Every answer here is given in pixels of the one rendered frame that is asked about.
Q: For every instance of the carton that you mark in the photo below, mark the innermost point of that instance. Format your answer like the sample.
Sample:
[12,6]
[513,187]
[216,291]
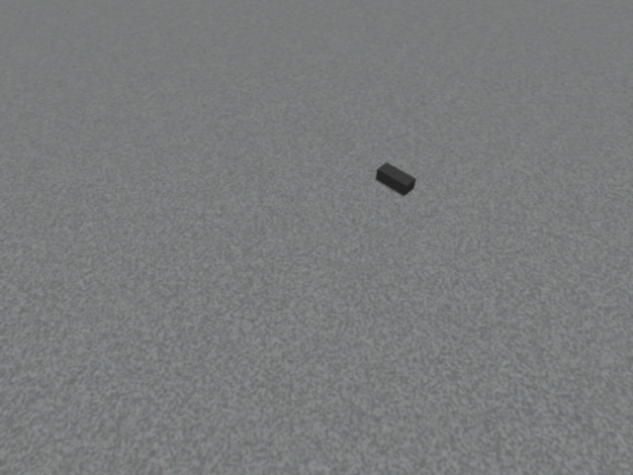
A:
[395,178]

